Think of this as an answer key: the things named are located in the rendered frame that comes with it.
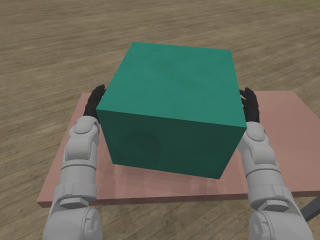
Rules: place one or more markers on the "robot right upper arm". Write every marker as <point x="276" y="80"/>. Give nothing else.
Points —
<point x="273" y="225"/>

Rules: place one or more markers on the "table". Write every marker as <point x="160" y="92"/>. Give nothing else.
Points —
<point x="293" y="131"/>

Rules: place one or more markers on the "left robot forearm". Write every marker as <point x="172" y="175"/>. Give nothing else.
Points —
<point x="77" y="187"/>

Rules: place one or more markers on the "carton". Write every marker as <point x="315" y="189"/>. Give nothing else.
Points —
<point x="174" y="109"/>

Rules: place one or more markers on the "right robot forearm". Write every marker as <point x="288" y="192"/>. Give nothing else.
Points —
<point x="267" y="190"/>

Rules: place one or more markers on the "robot left upper arm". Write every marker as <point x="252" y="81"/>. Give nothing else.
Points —
<point x="74" y="224"/>

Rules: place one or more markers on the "robot left hand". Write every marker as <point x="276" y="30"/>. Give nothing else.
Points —
<point x="93" y="101"/>

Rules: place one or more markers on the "robot right hand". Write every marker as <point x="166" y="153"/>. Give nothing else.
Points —
<point x="251" y="107"/>

